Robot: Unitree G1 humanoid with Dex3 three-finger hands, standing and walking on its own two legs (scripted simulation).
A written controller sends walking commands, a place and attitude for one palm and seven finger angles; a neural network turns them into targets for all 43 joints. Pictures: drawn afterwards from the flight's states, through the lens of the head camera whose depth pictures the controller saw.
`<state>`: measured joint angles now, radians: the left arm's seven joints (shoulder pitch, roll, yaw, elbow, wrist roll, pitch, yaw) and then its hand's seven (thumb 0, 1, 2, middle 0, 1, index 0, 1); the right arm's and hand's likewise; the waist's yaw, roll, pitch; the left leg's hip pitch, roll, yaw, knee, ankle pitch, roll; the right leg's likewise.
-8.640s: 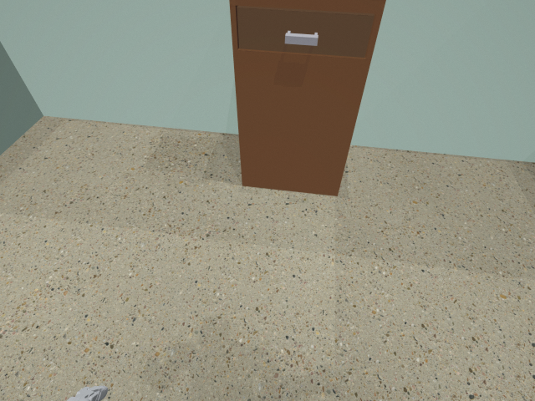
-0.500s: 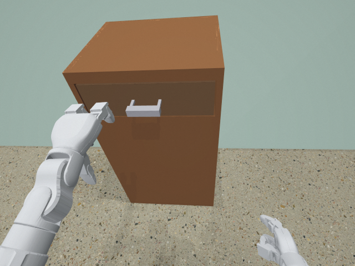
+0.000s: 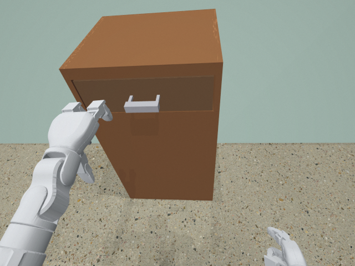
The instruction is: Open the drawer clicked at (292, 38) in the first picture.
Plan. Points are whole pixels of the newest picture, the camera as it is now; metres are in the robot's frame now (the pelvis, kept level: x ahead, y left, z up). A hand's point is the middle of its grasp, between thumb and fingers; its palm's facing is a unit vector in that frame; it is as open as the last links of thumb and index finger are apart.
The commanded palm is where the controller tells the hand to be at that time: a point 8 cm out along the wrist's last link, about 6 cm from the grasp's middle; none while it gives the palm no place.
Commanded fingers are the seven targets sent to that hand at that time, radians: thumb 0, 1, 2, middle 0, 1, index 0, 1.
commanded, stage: move the hooked fingers above the handle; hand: left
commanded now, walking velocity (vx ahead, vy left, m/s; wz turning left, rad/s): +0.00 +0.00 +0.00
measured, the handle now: (143, 102) +0.58 +0.21 +0.03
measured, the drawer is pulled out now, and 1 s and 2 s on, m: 0.00 0.00 0.00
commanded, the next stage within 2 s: none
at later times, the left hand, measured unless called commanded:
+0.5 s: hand (109, 127) +0.38 +0.22 +0.12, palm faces +0.04 -0.04 -1.00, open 13.8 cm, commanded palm +0.35 +0.23 +0.18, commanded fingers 0.00 -0.50 0.30 -0.30 -1.20 -0.30 -1.20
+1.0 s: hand (123, 113) +0.45 +0.22 +0.10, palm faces -0.02 -0.01 -1.00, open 13.8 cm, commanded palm +0.44 +0.22 +0.16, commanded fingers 0.00 -0.50 0.30 -0.30 -1.20 -0.30 -1.20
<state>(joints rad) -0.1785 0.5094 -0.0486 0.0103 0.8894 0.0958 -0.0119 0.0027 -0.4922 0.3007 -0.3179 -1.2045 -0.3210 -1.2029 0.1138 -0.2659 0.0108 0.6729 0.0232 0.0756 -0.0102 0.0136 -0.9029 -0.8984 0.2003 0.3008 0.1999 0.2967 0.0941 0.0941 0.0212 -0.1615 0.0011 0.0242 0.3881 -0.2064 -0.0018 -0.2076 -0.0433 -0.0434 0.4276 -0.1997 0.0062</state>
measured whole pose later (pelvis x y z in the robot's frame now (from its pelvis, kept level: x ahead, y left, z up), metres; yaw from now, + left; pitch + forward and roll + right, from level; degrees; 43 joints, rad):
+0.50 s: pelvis +0.01 +0.00 +0.00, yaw +0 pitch +2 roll +1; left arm -0.41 0.49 -0.10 0.31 0.93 0.05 -0.01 0.00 -0.49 0.30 -0.32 -1.20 -0.32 -1.20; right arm 0.16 -0.26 0.01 0.68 0.03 0.08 -0.03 0.01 -0.90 -0.90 0.20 0.30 0.20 0.30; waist 0.05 0.08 0.00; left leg -0.21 0.01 0.03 0.40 -0.22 -0.01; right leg -0.26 -0.04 -0.04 0.44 -0.21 0.00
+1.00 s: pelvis +0.02 +0.00 -0.01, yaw -1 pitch +7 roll +1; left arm -0.66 0.48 -0.11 0.68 0.99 0.01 0.06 0.00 -0.49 0.30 -0.32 -1.20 -0.32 -1.20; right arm 0.23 -0.26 -0.02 0.68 0.03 0.09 -0.04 0.01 -0.90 -0.90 0.20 0.30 0.20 0.30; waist 0.00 0.06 -0.04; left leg -0.33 0.01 0.03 0.48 -0.27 0.00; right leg -0.37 -0.03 -0.03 0.50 -0.25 0.00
